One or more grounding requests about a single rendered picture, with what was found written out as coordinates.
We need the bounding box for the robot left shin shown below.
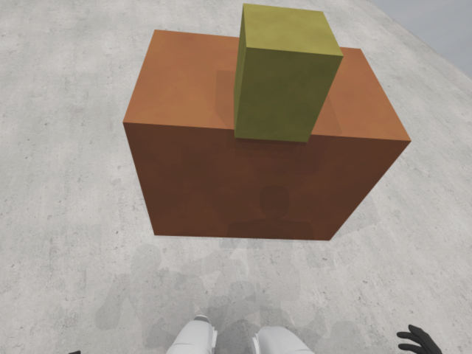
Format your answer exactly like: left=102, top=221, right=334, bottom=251
left=193, top=315, right=210, bottom=323

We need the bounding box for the carton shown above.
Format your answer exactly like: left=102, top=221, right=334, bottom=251
left=234, top=3, right=344, bottom=142

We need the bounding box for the robot left thigh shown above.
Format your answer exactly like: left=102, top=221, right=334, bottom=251
left=166, top=320, right=217, bottom=354

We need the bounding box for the robot right hand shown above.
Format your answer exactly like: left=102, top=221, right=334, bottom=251
left=397, top=324, right=442, bottom=354

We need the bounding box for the pedestal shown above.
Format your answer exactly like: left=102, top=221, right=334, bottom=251
left=122, top=29, right=411, bottom=240

